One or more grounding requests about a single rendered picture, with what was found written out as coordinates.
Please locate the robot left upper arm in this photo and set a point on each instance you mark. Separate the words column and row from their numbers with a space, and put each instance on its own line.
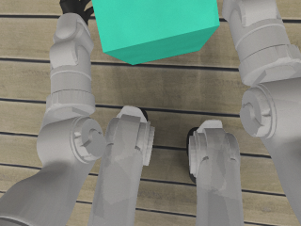
column 68, row 150

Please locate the right robot thigh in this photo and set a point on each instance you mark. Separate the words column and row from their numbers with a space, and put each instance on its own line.
column 218, row 180

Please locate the carton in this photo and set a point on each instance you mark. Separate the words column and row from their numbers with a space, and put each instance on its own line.
column 139, row 31

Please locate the robot left forearm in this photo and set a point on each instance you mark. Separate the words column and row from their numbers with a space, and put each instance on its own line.
column 70, row 71

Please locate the left robot foot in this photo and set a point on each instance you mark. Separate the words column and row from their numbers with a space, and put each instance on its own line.
column 144, row 113

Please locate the robot right upper arm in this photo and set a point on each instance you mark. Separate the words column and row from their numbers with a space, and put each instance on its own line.
column 272, row 111

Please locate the robot right forearm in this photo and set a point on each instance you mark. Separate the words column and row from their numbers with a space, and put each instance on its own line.
column 260, row 39

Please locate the robot left hand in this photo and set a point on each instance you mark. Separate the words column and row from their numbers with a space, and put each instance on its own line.
column 78, row 7

